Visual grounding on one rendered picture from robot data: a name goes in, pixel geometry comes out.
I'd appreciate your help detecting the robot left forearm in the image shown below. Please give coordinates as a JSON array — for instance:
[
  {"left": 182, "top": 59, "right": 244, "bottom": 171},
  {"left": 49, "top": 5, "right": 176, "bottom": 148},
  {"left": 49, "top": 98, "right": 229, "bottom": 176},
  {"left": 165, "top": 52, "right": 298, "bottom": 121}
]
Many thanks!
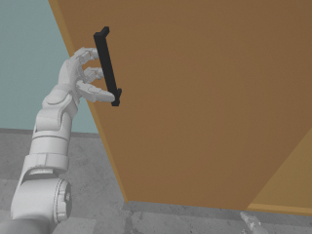
[{"left": 10, "top": 84, "right": 80, "bottom": 219}]

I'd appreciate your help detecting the wardrobe door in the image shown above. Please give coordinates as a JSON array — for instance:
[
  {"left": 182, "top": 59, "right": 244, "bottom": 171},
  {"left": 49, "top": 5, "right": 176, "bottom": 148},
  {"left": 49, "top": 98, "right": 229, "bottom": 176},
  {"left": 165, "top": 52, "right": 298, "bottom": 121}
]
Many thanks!
[
  {"left": 58, "top": 0, "right": 312, "bottom": 211},
  {"left": 252, "top": 128, "right": 312, "bottom": 209}
]

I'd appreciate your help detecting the handle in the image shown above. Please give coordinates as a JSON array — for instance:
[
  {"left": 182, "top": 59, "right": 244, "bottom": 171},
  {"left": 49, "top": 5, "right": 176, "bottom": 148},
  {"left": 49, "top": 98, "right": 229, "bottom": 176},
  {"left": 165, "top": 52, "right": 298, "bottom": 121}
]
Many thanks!
[{"left": 94, "top": 26, "right": 122, "bottom": 106}]

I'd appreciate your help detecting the robot right hand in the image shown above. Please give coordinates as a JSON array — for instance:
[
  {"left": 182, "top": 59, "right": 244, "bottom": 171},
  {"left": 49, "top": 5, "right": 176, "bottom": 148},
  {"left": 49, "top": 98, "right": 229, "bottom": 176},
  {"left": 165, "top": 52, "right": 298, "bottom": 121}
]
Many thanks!
[{"left": 239, "top": 211, "right": 268, "bottom": 234}]

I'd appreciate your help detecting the robot left hand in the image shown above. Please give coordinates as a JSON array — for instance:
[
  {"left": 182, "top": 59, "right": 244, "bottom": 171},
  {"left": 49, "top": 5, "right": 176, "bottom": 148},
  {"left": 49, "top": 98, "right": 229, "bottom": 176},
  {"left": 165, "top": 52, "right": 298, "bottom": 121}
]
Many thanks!
[{"left": 58, "top": 47, "right": 115, "bottom": 102}]

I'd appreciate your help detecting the robot left upper arm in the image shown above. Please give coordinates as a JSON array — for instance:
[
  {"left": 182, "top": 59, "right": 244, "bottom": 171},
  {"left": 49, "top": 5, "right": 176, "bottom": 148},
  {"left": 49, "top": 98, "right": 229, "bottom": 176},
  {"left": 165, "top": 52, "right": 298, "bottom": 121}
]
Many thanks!
[{"left": 0, "top": 178, "right": 72, "bottom": 234}]

